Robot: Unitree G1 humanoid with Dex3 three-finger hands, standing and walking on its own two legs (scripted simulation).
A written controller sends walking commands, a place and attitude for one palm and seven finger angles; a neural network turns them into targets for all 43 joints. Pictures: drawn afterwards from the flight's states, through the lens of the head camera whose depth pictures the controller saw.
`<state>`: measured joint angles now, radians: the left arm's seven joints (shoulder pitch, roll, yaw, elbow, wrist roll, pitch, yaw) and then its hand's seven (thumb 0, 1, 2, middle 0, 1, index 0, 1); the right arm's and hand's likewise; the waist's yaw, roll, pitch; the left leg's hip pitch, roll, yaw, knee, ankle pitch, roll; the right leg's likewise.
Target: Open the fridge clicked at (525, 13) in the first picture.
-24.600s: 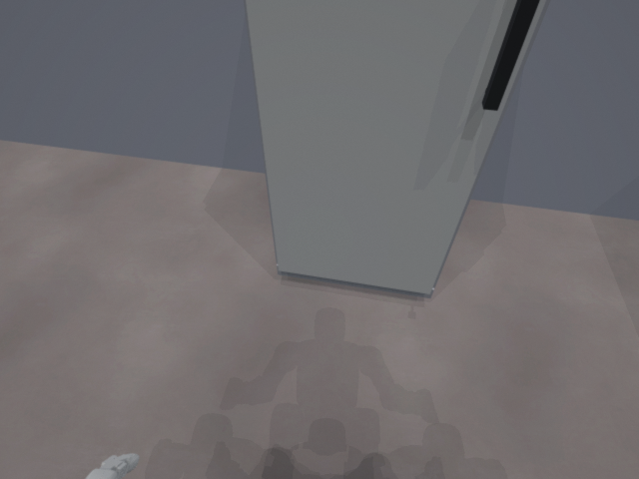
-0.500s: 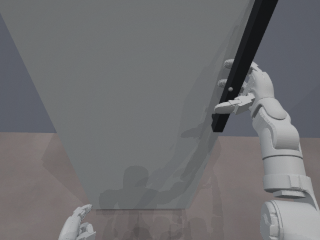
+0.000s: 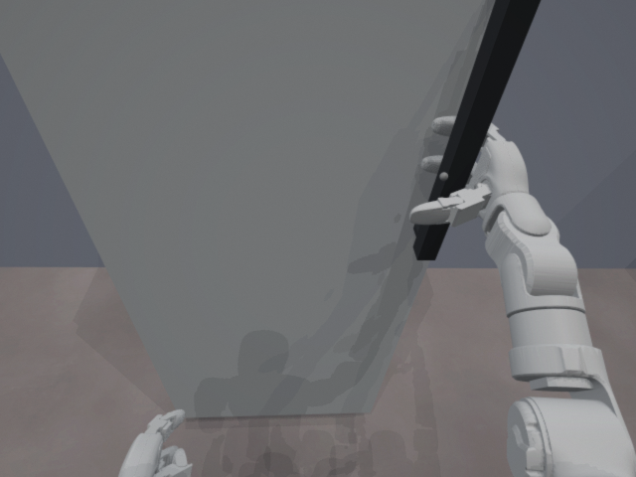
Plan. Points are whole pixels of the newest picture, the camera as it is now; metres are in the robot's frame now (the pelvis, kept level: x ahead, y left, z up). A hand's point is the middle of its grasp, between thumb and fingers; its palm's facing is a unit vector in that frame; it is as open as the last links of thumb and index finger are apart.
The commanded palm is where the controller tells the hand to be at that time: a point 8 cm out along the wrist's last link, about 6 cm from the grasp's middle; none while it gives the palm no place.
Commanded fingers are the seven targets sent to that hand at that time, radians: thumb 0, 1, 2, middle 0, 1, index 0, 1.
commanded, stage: slide the fingers in behind the handle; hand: right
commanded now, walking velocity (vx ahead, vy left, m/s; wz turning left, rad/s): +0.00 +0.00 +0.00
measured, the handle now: (454, 146) +0.45 -0.14 +0.24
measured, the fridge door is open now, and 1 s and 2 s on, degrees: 0 0 0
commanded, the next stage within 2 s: grip the handle and tug to test in 0.28 s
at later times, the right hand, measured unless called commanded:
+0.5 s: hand (445, 176) +0.40 -0.12 +0.22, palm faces -0.07 +1.00 +0.00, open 13.8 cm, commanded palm +0.38 -0.17 +0.22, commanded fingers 0.00 0.17 -0.44 0.34 1.25 0.34 1.25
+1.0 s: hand (446, 176) +0.41 -0.12 +0.22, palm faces -0.06 +1.00 +0.01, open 6.4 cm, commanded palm +0.39 -0.18 +0.22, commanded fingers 0.00 -0.90 -0.90 0.45 1.40 0.45 1.40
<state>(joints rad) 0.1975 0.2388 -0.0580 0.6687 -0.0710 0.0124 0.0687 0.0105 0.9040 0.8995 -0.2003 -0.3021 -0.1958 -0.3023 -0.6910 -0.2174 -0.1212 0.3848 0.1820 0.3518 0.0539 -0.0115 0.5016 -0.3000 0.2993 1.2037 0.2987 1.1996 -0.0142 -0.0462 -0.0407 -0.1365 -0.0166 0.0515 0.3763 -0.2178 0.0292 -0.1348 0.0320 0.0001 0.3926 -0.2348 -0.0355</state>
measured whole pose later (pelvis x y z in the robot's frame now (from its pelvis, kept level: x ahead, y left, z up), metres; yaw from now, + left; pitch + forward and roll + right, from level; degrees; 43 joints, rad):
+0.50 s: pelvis +0.00 +0.00 +0.00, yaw +1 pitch -1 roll +0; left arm 0.19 0.24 -0.06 0.66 -0.07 0.03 0.08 0.01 0.90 0.90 -0.20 -0.30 -0.20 -0.30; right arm -0.69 -0.23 -0.14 0.39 0.19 0.35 0.08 -0.01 0.46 -0.32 0.31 1.21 0.30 1.21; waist 0.00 -0.04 -0.04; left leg -0.13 -0.02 0.04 0.37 -0.21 0.03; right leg -0.13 0.03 -0.01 0.39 -0.23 -0.04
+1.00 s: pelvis +0.00 +0.00 +0.00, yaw +1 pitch -1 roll +0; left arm 0.22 0.24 -0.06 0.66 -0.07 0.02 0.08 0.01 0.90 0.90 -0.20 -0.30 -0.20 -0.30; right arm -0.69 -0.25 -0.16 0.43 0.19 0.32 0.09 0.00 -0.55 -0.75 0.42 1.36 0.42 1.35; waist 0.01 -0.04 -0.04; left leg -0.14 -0.02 0.03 0.36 -0.20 0.03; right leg -0.14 0.02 -0.02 0.39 -0.23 -0.04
